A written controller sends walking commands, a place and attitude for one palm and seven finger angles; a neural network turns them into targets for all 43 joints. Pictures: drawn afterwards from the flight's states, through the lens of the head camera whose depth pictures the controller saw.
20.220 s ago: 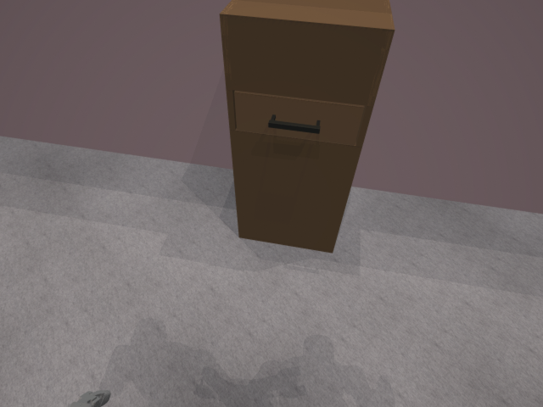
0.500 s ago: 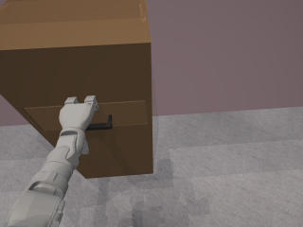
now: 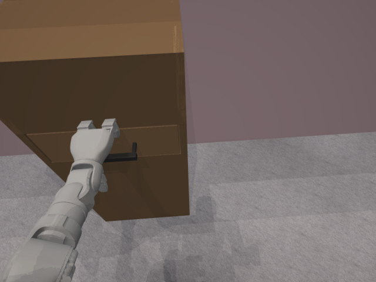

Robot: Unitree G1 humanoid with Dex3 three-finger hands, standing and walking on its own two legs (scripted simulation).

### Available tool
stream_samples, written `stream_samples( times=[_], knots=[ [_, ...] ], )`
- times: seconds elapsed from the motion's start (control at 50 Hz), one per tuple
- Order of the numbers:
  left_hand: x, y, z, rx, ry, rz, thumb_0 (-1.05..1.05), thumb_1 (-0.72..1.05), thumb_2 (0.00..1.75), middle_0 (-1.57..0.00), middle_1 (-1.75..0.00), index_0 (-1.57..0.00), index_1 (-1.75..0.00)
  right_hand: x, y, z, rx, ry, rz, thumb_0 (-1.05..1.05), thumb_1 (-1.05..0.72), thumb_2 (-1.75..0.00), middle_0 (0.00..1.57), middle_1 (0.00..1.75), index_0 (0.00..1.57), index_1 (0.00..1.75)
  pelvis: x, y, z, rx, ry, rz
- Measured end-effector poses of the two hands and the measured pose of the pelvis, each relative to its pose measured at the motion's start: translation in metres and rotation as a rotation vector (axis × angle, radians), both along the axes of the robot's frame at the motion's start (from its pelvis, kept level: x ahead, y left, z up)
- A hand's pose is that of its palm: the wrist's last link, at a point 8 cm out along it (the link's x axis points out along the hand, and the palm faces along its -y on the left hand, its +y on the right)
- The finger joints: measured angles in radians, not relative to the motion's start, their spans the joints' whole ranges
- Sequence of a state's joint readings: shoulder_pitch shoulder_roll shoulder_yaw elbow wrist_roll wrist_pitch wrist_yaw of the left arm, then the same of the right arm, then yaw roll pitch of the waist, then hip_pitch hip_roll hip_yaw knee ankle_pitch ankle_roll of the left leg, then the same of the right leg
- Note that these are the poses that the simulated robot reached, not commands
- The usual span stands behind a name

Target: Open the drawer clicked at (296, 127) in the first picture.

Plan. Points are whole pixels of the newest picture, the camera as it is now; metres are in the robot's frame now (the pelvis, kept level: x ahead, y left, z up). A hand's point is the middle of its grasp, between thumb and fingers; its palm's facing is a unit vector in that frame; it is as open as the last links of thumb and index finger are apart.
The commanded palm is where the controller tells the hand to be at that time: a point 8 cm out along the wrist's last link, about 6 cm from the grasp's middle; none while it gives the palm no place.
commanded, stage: lower the fingers behind the handle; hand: left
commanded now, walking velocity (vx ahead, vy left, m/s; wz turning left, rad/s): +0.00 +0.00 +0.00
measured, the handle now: (108, 152) +0.45 +0.23 -0.06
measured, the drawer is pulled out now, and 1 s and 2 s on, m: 0.00 0.00 0.00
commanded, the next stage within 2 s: lift the fingers back up to retry in 1.54 s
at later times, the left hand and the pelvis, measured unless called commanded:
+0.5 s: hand (102, 156) +0.41 +0.22 -0.01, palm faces +0.03 +0.00 -1.00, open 13.6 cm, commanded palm +0.39 +0.24 +0.01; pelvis -0.03 +0.00 -0.02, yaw +1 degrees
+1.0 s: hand (102, 157) +0.41 +0.22 -0.01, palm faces +0.06 +0.02 -1.00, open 13.7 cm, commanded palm +0.39 +0.24 -0.02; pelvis -0.07 +0.01 -0.04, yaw +0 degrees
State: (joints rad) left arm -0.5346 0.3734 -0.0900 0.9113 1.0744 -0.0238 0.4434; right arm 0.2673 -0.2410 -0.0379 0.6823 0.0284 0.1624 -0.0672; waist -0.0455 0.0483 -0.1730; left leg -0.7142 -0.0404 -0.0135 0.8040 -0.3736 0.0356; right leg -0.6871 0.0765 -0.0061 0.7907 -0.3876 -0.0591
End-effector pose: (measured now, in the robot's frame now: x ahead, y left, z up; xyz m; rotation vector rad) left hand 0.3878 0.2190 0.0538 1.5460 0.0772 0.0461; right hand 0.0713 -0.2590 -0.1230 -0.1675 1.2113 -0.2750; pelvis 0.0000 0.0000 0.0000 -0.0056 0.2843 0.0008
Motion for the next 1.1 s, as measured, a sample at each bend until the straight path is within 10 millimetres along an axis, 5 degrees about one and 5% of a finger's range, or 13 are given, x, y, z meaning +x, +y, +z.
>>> stream_samples(
  times=[0.3,1.1],
  knots=[
    [-0.001,-0.001,-0.004,0.007,-0.045,0.003,0.0,-0.49,0.3,-0.34,-1.26,-0.34,-1.28,-0.012,-0.001,-0.007,-0.012,0.021,0.022,0.01,-0.9,-0.9,0.2,0.3,0.2,0.3,-0.011,0.001,-0.009,-0.004,0.025,0.009],
    [-0.003,-0.003,-0.012,0.051,-0.085,0.017,0.0,-0.49,0.3,-0.33,-1.25,-0.26,-1.38,-0.09,0.013,-0.034,-0.073,0.009,0.021,0.01,-0.9,-0.9,0.2,0.3,0.2,0.3,-0.074,0.014,-0.049,-0.023,0.069,0.015]
  ],
)
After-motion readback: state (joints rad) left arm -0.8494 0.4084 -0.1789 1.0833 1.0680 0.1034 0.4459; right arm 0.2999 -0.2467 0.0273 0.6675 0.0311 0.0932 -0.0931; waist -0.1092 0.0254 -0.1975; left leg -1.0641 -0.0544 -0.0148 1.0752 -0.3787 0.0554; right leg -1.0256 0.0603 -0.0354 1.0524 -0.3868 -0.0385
